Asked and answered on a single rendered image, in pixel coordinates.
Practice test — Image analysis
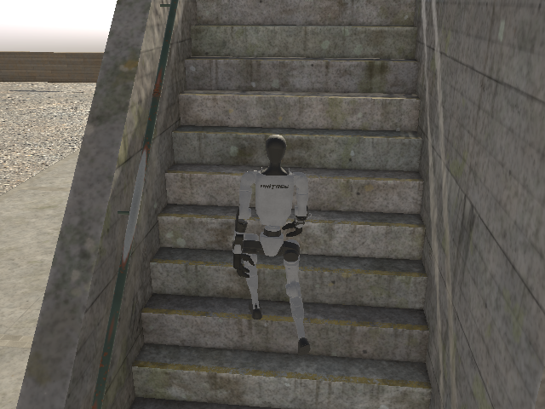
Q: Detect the robot left thigh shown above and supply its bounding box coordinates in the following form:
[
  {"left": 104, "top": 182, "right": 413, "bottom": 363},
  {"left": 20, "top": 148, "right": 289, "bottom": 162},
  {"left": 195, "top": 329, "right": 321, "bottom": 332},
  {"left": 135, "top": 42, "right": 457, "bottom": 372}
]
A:
[{"left": 242, "top": 233, "right": 260, "bottom": 266}]

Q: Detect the robot right forearm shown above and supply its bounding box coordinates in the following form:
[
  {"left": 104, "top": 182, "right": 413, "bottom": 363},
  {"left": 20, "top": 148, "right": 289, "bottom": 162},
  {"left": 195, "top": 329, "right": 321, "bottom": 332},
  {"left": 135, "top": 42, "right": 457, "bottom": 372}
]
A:
[{"left": 295, "top": 207, "right": 308, "bottom": 228}]

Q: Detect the right robot hand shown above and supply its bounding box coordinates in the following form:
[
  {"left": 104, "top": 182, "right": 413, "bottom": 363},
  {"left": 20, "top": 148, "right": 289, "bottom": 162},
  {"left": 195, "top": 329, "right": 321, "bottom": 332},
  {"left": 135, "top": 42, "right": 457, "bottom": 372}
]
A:
[{"left": 282, "top": 221, "right": 302, "bottom": 237}]

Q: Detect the right robot shin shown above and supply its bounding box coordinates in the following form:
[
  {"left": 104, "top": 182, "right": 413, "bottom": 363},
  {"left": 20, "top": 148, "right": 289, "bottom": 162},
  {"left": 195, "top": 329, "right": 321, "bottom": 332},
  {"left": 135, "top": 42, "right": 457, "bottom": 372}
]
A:
[{"left": 290, "top": 282, "right": 305, "bottom": 340}]

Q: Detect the left robot hand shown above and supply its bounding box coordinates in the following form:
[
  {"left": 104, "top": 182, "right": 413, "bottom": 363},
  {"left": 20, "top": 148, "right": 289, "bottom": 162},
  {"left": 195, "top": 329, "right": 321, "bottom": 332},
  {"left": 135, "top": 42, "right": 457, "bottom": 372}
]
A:
[{"left": 233, "top": 253, "right": 255, "bottom": 278}]

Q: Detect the robot left upper arm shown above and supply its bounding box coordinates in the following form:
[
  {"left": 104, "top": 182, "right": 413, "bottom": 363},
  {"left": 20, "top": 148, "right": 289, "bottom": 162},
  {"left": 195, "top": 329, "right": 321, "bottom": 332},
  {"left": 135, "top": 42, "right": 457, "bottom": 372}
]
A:
[{"left": 238, "top": 170, "right": 257, "bottom": 220}]

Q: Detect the robot right upper arm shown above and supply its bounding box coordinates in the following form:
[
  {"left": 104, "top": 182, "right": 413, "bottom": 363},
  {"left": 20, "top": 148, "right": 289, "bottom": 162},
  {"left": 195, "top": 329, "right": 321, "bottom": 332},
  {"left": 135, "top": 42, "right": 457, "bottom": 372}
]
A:
[{"left": 293, "top": 172, "right": 308, "bottom": 216}]

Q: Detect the robot left forearm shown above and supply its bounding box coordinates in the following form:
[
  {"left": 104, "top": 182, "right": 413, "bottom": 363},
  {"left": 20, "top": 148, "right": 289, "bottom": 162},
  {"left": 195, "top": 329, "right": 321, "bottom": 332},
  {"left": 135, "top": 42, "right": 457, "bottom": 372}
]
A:
[{"left": 232, "top": 207, "right": 248, "bottom": 254}]

